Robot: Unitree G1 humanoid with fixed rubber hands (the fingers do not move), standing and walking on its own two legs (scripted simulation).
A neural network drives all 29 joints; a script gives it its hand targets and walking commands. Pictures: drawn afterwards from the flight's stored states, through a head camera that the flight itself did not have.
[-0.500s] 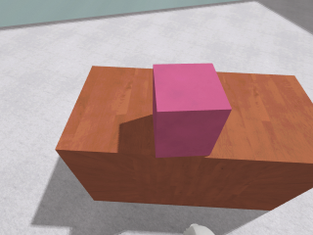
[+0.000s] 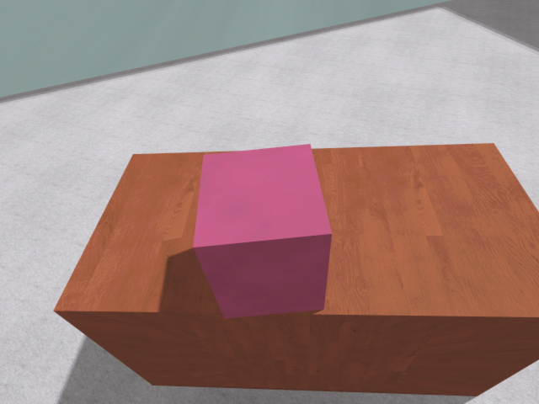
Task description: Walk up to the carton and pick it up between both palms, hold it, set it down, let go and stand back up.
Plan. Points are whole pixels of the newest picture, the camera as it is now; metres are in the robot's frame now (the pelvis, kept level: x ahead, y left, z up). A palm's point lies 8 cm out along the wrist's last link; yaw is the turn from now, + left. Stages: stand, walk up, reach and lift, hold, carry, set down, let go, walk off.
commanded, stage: walk up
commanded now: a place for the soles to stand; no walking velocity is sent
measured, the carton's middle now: (265, 234) +0.44 +0.04 -0.03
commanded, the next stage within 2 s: none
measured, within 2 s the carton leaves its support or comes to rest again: neither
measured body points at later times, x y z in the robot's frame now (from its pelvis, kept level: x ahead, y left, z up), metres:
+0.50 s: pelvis +0.04 +0.06 -0.01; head +0.06 +0.08 +0.44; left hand +0.13 +0.36 -0.13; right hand +0.12 -0.26 -0.09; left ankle +0.12 +0.16 -0.74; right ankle +0.04 -0.07 -0.71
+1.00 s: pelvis +0.03 +0.02 -0.01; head +0.05 +0.02 +0.44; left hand +0.12 +0.34 -0.12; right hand +0.13 -0.29 -0.11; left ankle +0.10 +0.16 -0.73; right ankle +0.03 -0.08 -0.74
